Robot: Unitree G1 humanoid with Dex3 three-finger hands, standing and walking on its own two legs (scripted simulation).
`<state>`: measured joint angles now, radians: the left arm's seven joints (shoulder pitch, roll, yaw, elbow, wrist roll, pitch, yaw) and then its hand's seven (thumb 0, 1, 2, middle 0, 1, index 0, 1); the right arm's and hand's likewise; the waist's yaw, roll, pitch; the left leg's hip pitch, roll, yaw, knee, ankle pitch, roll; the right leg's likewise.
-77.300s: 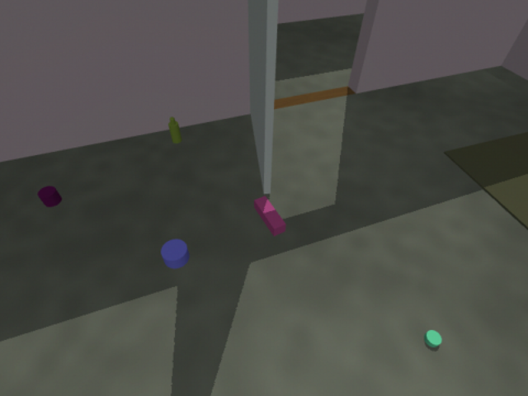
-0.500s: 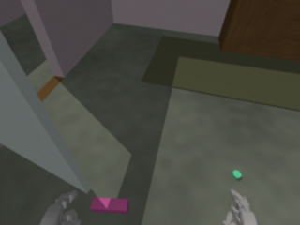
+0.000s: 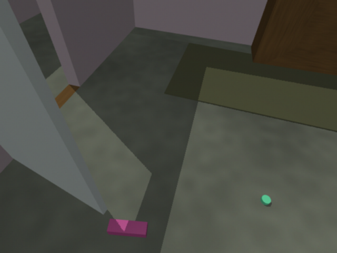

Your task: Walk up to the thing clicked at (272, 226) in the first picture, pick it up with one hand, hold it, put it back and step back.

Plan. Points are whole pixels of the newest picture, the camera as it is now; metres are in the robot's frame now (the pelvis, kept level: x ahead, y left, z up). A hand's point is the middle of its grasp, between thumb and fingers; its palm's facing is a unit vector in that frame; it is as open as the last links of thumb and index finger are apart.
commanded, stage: stand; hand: left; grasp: from above
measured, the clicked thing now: (128, 228) +0.38 +0.22 -0.73
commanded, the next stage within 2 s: none
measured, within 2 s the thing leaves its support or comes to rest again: neither
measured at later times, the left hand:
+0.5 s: hand out of the picture +0.04 +0.23 -0.14, palm faces +0.02 -0.94 -0.33, open 7.3 cm
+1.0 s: hand out of the picture +0.07 +0.20 -0.14, palm faces -0.01 -0.95 -0.30, open 7.3 cm
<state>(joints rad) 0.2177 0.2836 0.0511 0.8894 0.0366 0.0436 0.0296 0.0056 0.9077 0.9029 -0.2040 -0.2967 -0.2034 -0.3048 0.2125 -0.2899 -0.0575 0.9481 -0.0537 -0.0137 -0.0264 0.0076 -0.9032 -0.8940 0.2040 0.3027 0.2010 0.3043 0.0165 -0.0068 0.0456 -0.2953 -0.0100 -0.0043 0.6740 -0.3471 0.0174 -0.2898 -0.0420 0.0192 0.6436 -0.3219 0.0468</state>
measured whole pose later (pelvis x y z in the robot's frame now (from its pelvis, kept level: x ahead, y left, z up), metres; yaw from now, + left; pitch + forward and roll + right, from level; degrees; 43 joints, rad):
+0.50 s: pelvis -0.01 -0.01 +0.02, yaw -1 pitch -5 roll +0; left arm 0.18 0.28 0.04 1.11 0.03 0.01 0.02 0.00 0.91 0.90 -0.21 -0.30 -0.20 -0.31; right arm 0.18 -0.30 -0.05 1.09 -0.03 0.00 -0.02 0.00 -0.90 -0.89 0.20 0.30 0.20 0.30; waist 0.01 0.02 0.07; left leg -0.14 -0.01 0.01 0.43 -0.21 0.01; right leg -0.15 -0.04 0.03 0.43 -0.20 0.04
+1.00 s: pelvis +0.00 -0.02 +0.02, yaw -2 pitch -4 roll +0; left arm 0.13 0.26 0.03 1.13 0.02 0.01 0.01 0.00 0.91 0.90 -0.20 -0.30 -0.20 -0.30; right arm 0.16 -0.29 -0.03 1.12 -0.02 0.00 -0.02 0.00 -0.90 -0.89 0.20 0.30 0.20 0.30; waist -0.01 0.02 0.07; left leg -0.13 0.02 0.02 0.41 -0.21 -0.01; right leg -0.15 -0.01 0.04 0.42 -0.20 0.02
